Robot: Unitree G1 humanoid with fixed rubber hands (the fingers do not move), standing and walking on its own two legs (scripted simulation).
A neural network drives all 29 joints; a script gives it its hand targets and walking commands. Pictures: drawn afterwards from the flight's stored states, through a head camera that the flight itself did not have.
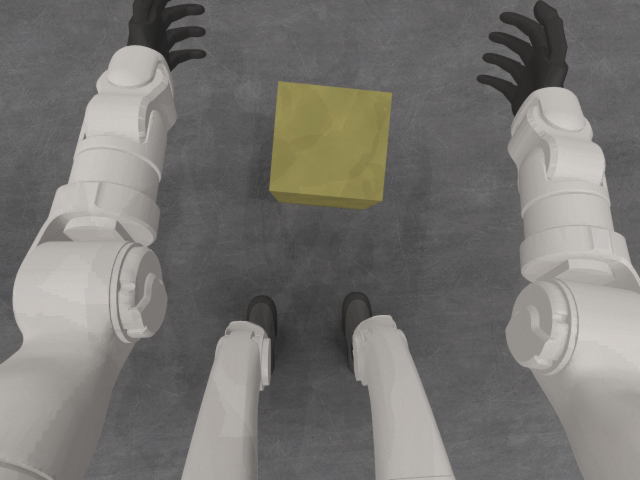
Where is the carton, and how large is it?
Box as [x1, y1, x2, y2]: [269, 81, 391, 209]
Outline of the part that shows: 278,81 269,190 278,201 359,209 363,209 380,201 382,199 391,93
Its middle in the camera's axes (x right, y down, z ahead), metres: +0.02 -0.19 +0.83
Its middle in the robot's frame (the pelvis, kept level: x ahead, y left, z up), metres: +0.54 -0.05 -0.53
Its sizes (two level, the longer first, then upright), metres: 0.210 0.200 0.250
